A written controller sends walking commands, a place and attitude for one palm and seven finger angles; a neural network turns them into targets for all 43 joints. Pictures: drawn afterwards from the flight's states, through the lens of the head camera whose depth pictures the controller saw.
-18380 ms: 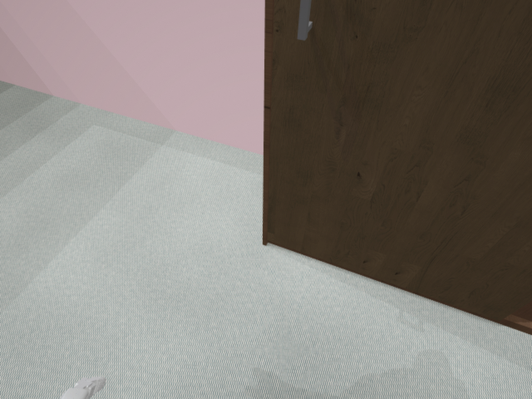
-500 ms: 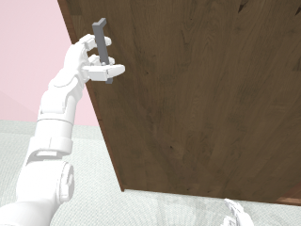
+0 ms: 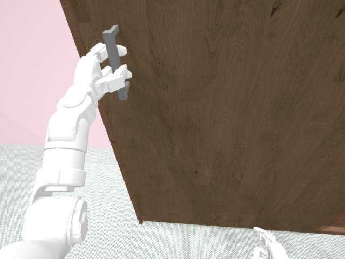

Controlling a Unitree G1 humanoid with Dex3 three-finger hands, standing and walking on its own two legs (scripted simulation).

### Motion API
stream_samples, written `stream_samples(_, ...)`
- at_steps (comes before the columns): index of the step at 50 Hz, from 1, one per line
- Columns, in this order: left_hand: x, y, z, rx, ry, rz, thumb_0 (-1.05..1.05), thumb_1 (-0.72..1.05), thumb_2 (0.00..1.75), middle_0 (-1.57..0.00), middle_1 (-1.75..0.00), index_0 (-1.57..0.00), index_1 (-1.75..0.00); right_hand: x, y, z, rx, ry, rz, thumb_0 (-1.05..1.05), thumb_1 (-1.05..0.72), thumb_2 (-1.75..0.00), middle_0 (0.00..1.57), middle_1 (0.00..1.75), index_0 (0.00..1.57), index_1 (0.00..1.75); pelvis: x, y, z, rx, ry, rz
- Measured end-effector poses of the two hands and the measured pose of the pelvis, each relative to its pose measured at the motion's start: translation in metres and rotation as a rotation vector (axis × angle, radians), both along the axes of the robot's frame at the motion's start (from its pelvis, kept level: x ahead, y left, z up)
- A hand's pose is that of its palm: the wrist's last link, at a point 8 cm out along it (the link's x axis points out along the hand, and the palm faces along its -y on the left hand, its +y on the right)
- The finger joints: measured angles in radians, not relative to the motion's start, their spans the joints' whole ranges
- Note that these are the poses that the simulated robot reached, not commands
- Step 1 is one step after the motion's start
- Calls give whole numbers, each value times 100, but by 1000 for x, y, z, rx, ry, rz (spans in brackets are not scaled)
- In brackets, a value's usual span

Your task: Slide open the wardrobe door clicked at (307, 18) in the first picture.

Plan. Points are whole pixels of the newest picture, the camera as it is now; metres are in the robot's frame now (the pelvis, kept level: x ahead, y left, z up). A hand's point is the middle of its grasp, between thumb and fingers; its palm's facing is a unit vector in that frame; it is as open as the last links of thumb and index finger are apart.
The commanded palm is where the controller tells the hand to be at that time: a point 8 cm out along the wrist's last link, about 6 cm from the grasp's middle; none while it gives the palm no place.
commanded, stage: grip the handle and tug to test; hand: left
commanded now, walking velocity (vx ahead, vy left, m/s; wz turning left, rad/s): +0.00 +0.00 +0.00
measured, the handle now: (119, 64) +0.47 +0.15 +0.25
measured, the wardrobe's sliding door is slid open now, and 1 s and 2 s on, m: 0.00 0.00 0.07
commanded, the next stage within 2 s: tug the door sideways, standing still in 0.54 s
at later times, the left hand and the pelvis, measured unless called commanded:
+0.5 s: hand (120, 80) +0.40 +0.13 +0.25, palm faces -0.03 -1.00 -0.04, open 6.5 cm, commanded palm +0.35 +0.18 +0.26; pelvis +0.03 +0.00 +0.00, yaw -3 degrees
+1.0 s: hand (125, 74) +0.42 +0.12 +0.26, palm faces +0.02 -1.00 -0.06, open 5.5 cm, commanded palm +0.39 +0.13 +0.26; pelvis +0.06 -0.01 +0.00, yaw +2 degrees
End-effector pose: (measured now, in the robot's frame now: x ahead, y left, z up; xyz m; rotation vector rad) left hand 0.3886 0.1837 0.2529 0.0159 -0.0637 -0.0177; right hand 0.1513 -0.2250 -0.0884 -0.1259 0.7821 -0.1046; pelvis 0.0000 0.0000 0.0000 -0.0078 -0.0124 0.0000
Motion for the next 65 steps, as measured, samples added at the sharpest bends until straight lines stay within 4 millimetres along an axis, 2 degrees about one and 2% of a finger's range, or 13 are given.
stream_samples(15,-1,0,-1,0,-7,-8,1,73,76,-34,-136,-28,-133,20,-3,7,9,-26,-4,1,-90,-90,20,30,20,30,10,-2,0,-2,6,-12)
stream_samples(23,-4,-2,-2,19,-27,-5,0,75,77,-30,-134,-19,-127,33,-6,11,32,-47,-23,1,-90,-90,20,30,20,30,22,-3,1,7,17,-47)
stream_samples(35,-5,-2,-2,35,-40,-14,-1,75,80,-30,-132,-17,-126,72,-12,12,29,-64,-14,1,-90,-90,20,30,20,30,49,-6,0,14,44,-65)
stream_samples(43,7,-8,3,40,-21,-5,0,78,85,-38,-136,-30,-134,104,2,6,9,-48,80,1,-90,-90,20,30,20,30,56,-7,-3,10,49,-11)
stream_samples(48,7,-10,4,38,-7,30,1,77,86,-43,-138,-34,-138,114,19,6,29,-44,138,1,-90,-90,20,30,20,30,56,-8,0,11,44,19)
stream_samples(55,7,-11,4,50,-12,45,1,78,86,-45,-140,-33,-140,116,41,3,40,-34,222,1,-90,-90,20,30,20,30,50,-8,-2,3,35,76)
stream_samples(58,9,-9,1,142,-108,63,-1,74,85,-45,-140,-32,-140,112,45,-1,37,-40,233,1,-90,-90,20,30,20,30,41,-8,-7,-6,47,86)
stream_samples(61,12,-9,-5,163,-212,92,-1,73,85,-45,-140,-30,-140,98,40,-7,41,-16,203,1,-90,-90,20,30,20,30,32,-11,-9,8,44,64)
stream_samples(65,14,-14,-9,123,-279,139,-1,76,86,-46,-140,-28,-140,68,25,-21,51,68,165,1,-90,-90,20,30,20,30,27,-20,-8,1,12,54)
